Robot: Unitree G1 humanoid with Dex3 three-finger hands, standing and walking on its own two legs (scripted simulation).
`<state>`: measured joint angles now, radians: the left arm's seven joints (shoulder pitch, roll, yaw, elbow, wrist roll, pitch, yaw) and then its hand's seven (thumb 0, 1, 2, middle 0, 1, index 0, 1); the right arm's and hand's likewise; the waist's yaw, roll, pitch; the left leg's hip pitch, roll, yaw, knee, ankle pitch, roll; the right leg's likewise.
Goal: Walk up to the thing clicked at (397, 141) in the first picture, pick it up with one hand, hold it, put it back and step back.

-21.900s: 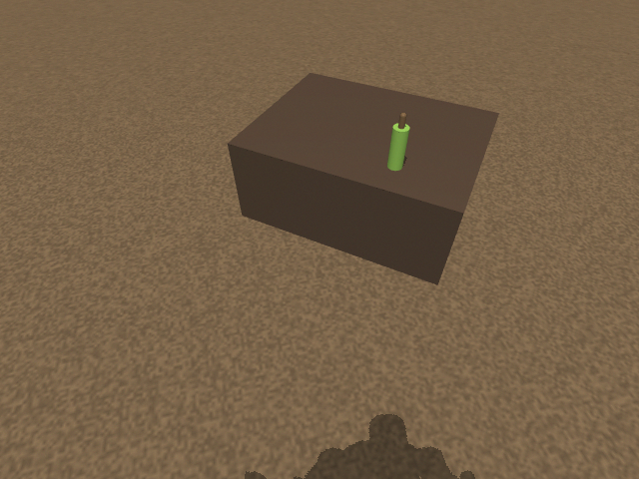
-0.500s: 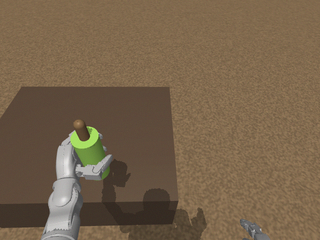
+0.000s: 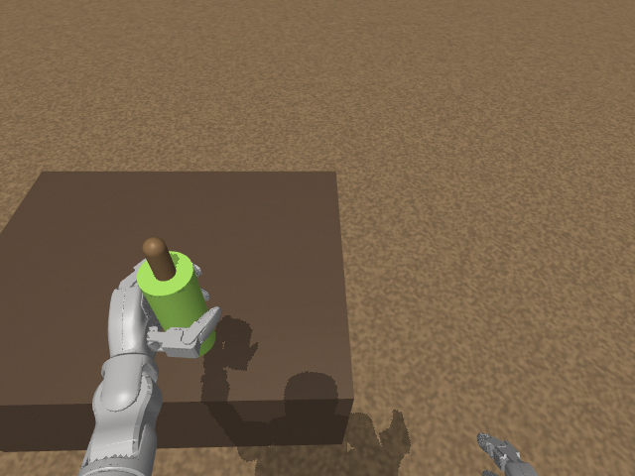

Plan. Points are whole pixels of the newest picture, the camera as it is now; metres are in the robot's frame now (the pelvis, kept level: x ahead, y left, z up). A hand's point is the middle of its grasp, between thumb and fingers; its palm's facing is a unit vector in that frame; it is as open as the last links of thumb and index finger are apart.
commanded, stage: crouch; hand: left
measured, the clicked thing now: (177, 298) +0.33 +0.18 +0.08
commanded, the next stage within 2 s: lower in 1.36 s
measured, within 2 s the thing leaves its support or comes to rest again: neither
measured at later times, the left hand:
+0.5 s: hand (196, 310) +0.38 +0.19 -0.05, palm faces +0.13 -0.99 +0.01, open 8.3 cm
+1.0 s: hand (209, 307) +0.44 +0.19 -0.13, palm faces +0.15 -0.99 +0.00, open 8.3 cm
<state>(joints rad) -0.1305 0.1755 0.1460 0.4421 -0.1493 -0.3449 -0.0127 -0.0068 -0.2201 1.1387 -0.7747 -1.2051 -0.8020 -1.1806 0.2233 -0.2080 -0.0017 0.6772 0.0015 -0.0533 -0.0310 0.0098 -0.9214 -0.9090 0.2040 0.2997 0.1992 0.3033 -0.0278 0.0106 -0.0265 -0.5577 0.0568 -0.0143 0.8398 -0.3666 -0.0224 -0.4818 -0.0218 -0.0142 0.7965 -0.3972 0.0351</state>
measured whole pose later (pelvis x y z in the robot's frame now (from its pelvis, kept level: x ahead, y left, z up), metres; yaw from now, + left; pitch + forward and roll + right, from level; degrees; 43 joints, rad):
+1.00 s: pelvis -0.03 +0.00 -0.14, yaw -3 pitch +28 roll -5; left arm -0.66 0.37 0.41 1.03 -0.09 -0.58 -0.09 -0.01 -0.24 1.14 -0.82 -1.14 -0.85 -1.12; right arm 0.23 -0.22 0.01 0.71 -0.06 0.01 0.04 0.00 -0.93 -0.91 0.21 0.30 0.20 0.30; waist -0.13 0.02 -0.17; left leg -1.44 0.07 -0.08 1.51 -0.57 -0.03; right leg -1.35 0.00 -0.03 1.46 -0.61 0.03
